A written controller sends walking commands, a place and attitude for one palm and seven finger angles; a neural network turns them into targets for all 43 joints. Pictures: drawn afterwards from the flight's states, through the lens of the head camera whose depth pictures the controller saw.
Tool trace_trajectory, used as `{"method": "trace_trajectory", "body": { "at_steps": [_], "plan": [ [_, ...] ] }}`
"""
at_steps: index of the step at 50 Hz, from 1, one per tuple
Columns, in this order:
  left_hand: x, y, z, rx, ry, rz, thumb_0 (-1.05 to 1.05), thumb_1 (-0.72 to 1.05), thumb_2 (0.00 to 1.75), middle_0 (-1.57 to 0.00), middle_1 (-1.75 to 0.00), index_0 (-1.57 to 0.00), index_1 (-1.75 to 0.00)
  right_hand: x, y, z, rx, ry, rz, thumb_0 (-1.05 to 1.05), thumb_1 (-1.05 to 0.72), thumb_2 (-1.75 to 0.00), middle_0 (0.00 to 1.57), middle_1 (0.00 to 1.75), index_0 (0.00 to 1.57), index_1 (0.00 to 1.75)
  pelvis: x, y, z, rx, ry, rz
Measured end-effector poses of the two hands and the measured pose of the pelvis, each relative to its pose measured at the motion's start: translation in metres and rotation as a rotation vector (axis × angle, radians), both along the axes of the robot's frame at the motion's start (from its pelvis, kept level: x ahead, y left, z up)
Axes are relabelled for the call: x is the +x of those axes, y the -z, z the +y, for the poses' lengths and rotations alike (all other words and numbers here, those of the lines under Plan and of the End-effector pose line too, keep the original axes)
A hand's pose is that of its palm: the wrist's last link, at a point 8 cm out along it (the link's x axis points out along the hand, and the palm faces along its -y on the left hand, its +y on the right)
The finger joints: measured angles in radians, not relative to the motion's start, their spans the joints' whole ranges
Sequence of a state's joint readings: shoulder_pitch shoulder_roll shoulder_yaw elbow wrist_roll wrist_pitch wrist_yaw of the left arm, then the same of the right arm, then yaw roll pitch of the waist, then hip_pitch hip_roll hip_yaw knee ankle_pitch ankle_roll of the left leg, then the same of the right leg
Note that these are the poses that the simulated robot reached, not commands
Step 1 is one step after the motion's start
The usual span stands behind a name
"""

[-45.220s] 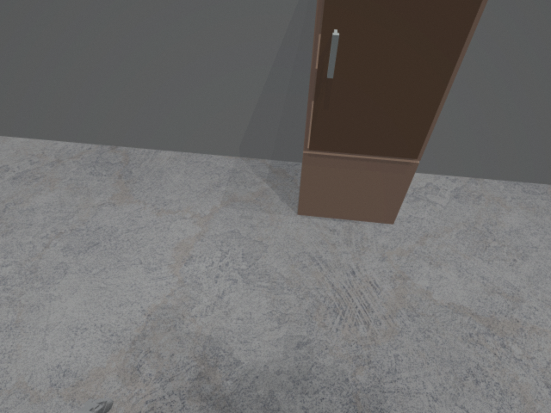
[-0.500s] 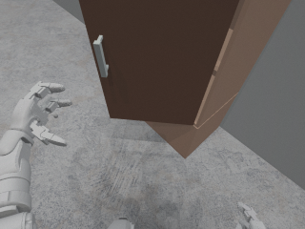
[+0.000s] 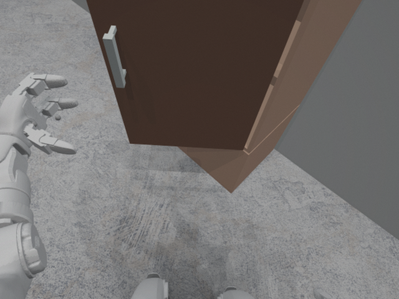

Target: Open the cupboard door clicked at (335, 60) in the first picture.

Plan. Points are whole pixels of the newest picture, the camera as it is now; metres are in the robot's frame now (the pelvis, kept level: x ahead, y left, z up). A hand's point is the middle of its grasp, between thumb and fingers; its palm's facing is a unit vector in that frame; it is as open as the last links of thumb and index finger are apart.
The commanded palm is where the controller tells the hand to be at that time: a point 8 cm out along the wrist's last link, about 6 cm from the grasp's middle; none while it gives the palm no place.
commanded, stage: move the hooked fingers beside the handle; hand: left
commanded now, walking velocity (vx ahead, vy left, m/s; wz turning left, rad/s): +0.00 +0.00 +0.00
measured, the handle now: (117, 58) +0.62 +0.20 +0.10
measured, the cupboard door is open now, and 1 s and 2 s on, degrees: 42 42 42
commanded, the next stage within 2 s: slide the fingers in behind the handle in 1.72 s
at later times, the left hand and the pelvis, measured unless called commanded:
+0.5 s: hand (73, 83) +0.51 +0.26 +0.11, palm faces -0.02 -1.00 +0.00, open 14.0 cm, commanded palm +0.50 +0.31 +0.09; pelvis +0.00 +0.00 -0.01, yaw -2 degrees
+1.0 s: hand (79, 74) +0.56 +0.27 +0.09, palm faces -0.01 -1.00 -0.01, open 14.0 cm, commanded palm +0.55 +0.30 +0.09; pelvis +0.02 +0.01 -0.02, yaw -3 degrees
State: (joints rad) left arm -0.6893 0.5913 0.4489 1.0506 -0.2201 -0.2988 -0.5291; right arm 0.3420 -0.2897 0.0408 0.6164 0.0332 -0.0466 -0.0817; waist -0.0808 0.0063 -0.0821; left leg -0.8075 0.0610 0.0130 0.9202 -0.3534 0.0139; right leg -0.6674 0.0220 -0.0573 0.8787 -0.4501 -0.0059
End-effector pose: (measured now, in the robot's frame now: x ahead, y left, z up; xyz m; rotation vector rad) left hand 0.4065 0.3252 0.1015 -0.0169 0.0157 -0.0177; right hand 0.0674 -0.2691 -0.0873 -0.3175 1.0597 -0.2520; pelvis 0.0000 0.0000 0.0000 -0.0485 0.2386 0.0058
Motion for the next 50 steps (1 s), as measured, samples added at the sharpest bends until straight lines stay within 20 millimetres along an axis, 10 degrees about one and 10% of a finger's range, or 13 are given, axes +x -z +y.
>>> {"method": "trace_trajectory", "body": {
  "at_steps": [25, 50],
  "plan": [
    [0.083, -0.01, -0.009, 0.014, 0.004, 0.003, -0.02, -0.5, 0.3, -0.3, -1.2, -0.29, -1.2, -0.088, 0.009, 0.004, -0.015, 0.155, 0.276, 0.01, -0.91, -0.9, 0.2, 0.3, 0.21, 0.3, 0.003, 0.013, 0.005, -0.02, 0.026, 0.101],
    [0.132, 0.006, -0.003, 0.03, -0.004, 0.044, -0.02, -0.5, 0.3, -0.3, -1.2, -0.29, -1.2, -0.101, 0.006, 0.025, 0.001, 0.196, 0.398, 0.0, -0.91, -0.9, 0.2, 0.3, 0.21, 0.3, 0.018, 0.017, 0.013, -0.038, 0.04, 0.18]
  ]
}}
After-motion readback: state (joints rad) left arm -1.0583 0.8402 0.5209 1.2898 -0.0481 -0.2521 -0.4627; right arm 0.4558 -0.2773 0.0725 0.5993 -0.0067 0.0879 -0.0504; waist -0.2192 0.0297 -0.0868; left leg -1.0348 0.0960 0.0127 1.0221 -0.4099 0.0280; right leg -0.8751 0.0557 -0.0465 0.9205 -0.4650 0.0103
